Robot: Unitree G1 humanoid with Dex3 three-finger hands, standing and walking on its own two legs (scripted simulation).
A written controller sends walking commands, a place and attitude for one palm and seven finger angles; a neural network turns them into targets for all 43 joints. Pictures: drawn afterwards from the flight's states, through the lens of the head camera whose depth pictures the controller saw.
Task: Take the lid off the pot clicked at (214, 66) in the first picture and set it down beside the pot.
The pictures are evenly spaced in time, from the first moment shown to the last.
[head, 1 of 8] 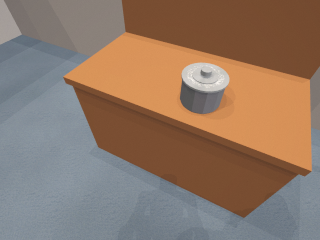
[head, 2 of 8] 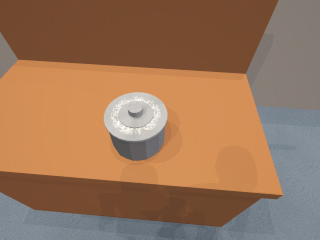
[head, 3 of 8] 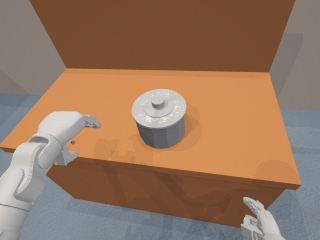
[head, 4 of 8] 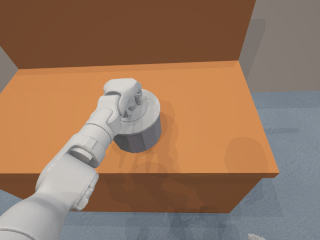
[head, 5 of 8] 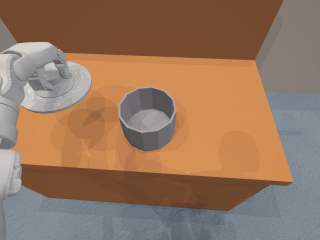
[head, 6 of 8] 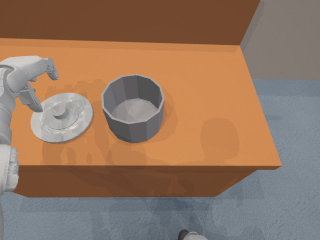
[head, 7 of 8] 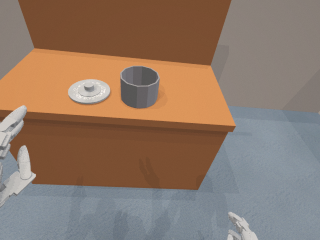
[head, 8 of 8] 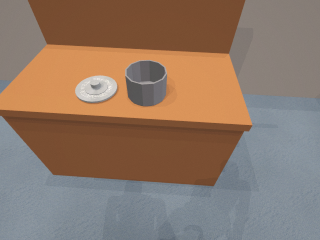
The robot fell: no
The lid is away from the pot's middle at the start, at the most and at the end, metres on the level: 0.00 0.24 0.23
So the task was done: yes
